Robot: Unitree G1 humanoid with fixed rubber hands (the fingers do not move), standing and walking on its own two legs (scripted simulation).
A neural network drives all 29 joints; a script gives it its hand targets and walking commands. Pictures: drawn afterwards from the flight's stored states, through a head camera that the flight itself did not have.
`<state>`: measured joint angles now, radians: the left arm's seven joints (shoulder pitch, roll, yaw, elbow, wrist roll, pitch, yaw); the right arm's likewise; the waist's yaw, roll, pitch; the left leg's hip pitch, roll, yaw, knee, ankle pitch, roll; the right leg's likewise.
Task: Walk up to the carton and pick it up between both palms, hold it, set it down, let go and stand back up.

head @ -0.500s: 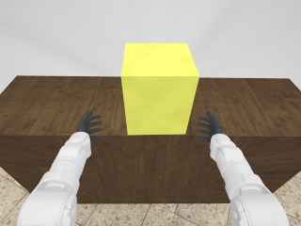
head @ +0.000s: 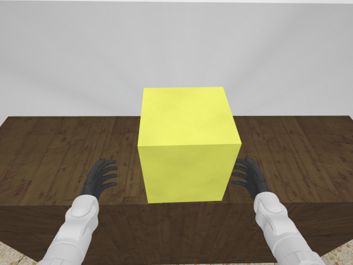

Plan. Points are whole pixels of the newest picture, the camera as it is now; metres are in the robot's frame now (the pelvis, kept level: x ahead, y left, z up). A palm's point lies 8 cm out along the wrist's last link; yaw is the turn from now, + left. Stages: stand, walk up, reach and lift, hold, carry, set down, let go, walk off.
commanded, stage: reach and lift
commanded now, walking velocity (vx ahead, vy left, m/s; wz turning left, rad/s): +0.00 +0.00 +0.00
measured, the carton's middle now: (184, 146) +0.43 -0.02 +0.02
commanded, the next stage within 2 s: none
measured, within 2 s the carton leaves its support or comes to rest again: neither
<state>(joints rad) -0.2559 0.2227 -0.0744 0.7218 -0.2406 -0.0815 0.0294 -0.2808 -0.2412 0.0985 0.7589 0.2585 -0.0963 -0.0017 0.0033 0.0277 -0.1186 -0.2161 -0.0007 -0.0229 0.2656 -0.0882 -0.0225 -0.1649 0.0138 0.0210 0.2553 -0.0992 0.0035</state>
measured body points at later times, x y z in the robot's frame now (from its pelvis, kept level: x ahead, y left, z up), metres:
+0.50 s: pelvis -0.01 -0.02 -0.01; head +0.00 -0.02 +0.44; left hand +0.32 +0.17 +0.04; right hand +0.31 -0.21 +0.05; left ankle -0.02 +0.11 -0.76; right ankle -0.05 -0.12 -0.76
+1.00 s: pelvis -0.07 +0.00 -0.03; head -0.05 +0.00 +0.42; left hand +0.39 +0.18 +0.17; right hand +0.39 -0.16 +0.16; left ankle -0.02 +0.11 -0.76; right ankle -0.05 -0.12 -0.76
